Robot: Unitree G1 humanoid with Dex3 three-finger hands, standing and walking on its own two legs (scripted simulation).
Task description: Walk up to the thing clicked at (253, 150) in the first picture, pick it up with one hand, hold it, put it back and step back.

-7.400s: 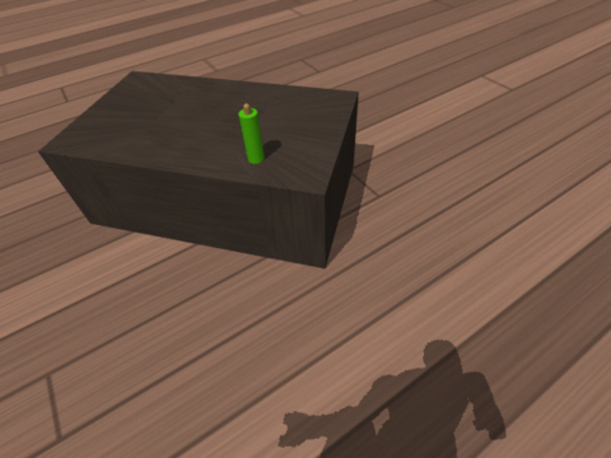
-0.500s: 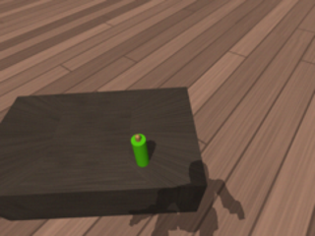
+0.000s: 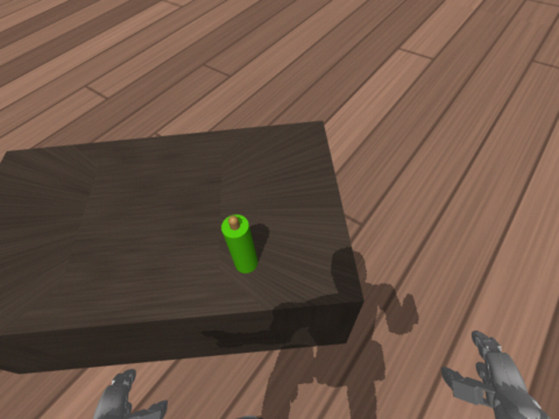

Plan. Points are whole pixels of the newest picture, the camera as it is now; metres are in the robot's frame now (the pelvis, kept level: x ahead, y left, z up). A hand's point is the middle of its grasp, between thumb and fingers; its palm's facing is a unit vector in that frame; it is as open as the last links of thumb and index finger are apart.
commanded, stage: go down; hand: left
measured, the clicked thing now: (240, 242) +0.51 +0.13 -0.24
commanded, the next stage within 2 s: none
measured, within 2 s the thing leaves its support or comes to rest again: neither
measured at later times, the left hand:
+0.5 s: hand (145, 398) +0.18 +0.26 -0.14, palm faces +0.07 -0.94 -0.32, open 17.3 cm
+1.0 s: hand (138, 399) +0.17 +0.26 -0.13, palm faces +0.09 -0.95 -0.30, open 17.6 cm
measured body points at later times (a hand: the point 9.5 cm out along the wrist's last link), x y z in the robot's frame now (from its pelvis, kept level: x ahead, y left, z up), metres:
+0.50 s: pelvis +0.02 +0.00 -0.02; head +0.06 +0.01 +0.43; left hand +0.17 +0.31 -0.11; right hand +0.17 -0.28 -0.10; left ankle +0.04 +0.14 -0.73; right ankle -0.03 -0.14 -0.73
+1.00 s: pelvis +0.02 +0.00 -0.03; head +0.05 +0.01 +0.42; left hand +0.17 +0.31 -0.10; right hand +0.17 -0.27 -0.09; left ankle +0.04 +0.14 -0.73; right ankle -0.03 -0.14 -0.73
